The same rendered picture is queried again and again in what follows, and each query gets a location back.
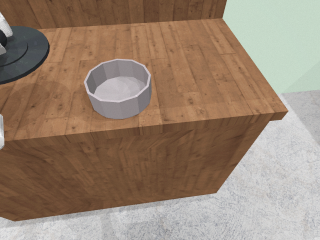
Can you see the robot left hand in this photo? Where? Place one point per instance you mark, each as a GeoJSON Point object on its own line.
{"type": "Point", "coordinates": [4, 26]}

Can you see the pot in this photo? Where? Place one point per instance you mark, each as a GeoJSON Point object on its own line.
{"type": "Point", "coordinates": [119, 88]}

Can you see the lid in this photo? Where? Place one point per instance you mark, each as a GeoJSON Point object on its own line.
{"type": "Point", "coordinates": [26, 50]}

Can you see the table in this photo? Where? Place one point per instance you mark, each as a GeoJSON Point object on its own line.
{"type": "Point", "coordinates": [209, 103]}

